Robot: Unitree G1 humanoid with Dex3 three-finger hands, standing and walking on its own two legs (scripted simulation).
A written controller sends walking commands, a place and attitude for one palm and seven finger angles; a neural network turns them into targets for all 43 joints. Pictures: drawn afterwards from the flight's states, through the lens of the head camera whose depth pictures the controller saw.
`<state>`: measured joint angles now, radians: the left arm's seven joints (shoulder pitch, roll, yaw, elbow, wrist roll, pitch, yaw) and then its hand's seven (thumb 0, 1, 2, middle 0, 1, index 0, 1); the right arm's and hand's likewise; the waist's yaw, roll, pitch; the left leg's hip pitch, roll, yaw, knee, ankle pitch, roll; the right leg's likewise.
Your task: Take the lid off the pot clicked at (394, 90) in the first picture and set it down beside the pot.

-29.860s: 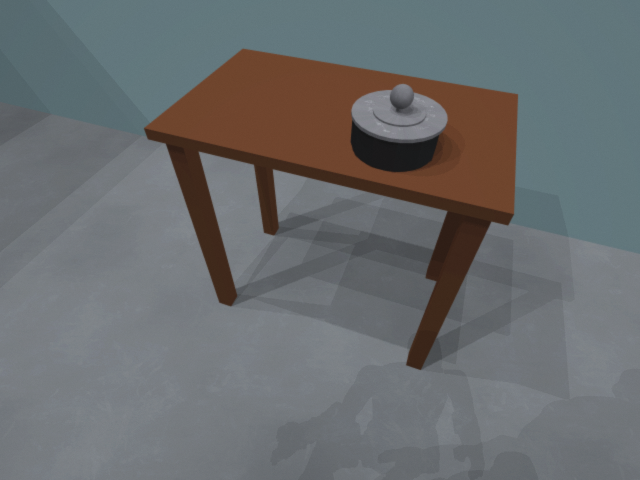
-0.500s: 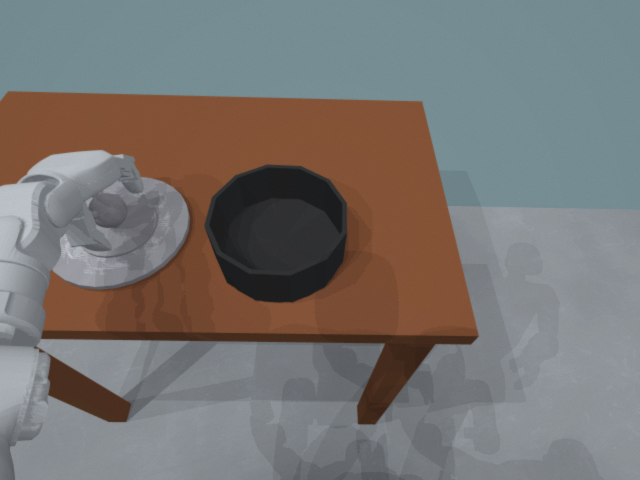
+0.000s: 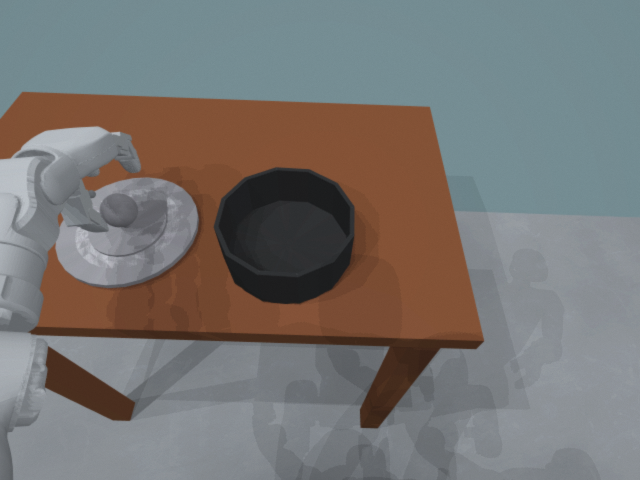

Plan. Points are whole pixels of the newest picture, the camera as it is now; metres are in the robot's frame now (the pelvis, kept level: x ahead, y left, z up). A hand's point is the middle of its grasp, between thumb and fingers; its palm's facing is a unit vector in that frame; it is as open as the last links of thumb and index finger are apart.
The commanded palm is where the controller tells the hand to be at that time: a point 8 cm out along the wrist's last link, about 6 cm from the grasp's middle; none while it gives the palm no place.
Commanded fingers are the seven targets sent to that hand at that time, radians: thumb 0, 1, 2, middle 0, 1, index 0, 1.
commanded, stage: raise the empty hand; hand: left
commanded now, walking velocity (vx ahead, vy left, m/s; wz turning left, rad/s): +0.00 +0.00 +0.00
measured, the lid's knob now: (119, 210) +0.46 +0.28 +0.05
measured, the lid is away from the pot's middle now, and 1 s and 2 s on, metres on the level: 0.24 0.24 0.24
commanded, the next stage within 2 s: draw the hand back to the body in 0.94 s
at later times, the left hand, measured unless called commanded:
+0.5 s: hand (67, 161) +0.44 +0.29 +0.16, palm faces -0.32 -0.07 -0.94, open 11.0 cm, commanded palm +0.43 +0.29 +0.23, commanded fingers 0.00 -0.07 0.78 -0.41 -0.75 -0.41 -0.75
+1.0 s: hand (35, 136) +0.44 +0.30 +0.20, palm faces -0.29 -0.08 -0.95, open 11.0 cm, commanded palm +0.43 +0.29 +0.26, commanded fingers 0.00 -0.07 0.78 -0.41 -0.75 -0.41 -0.75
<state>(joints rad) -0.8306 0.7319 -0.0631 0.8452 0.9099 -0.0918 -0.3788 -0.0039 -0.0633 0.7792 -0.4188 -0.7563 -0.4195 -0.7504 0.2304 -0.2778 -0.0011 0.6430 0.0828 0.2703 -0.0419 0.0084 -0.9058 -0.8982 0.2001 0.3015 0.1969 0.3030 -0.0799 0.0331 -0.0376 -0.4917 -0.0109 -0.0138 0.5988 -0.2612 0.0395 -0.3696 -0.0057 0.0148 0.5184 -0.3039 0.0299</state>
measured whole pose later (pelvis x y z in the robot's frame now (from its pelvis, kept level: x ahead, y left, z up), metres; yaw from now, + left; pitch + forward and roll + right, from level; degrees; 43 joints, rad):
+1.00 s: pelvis -0.01 +0.00 +0.01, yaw +1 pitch +7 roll -2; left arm -1.01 0.79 -0.12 0.78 0.88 0.07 -0.53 0.00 -0.07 0.78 -0.42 -0.76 -0.42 -0.75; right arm 0.18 -0.28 0.02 0.64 0.09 0.28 -0.01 0.01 -0.91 -0.90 0.20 0.30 0.20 0.30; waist -0.06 0.04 -0.02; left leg -0.43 -0.02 -0.04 0.52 -0.21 0.04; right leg -0.30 -0.02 -0.01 0.44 -0.26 0.03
